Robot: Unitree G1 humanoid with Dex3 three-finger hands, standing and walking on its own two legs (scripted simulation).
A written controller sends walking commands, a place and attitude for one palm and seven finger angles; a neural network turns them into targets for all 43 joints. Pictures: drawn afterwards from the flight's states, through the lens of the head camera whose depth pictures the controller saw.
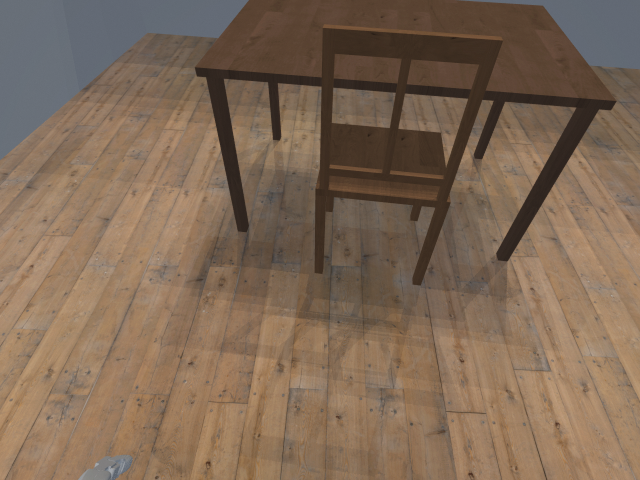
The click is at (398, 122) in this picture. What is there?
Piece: chair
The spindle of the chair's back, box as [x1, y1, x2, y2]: [383, 59, 410, 173]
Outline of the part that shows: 410,59 401,59 383,165 383,173 389,173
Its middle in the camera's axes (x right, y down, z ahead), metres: +0.20 -0.31 +1.03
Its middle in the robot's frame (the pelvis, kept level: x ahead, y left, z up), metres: +0.98 -0.15 -0.07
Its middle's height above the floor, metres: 0.70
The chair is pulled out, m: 0.00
